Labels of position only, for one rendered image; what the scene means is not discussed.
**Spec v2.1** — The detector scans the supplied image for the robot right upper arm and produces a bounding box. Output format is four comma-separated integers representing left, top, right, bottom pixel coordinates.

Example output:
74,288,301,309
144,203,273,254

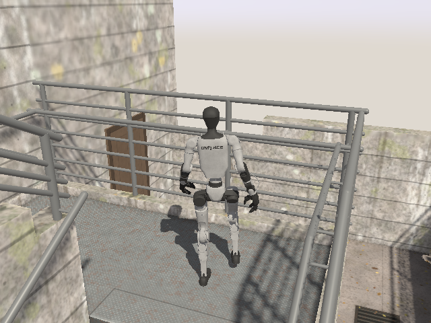
226,135,245,173

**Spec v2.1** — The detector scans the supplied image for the left robot forearm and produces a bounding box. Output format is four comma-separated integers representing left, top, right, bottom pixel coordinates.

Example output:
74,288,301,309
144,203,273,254
179,163,190,185

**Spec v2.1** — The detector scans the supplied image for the left robot hand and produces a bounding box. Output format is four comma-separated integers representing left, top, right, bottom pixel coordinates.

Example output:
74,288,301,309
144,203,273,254
180,182,195,194

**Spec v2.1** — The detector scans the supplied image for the right robot hand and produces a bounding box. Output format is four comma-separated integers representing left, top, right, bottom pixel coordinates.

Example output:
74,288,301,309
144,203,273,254
244,193,259,213

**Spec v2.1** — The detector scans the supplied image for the robot left upper arm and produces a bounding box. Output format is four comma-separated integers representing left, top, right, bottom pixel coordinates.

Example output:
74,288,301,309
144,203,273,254
182,137,199,173

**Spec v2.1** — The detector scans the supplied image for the humanoid robot head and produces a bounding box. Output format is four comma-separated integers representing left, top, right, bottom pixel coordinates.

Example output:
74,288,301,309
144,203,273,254
201,106,223,139

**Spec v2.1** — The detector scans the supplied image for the right robot forearm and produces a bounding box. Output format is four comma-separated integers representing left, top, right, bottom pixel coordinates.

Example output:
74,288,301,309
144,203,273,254
240,162,257,196

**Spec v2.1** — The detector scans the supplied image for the right robot shin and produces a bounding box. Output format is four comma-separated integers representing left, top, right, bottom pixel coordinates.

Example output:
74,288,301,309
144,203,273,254
230,211,239,255

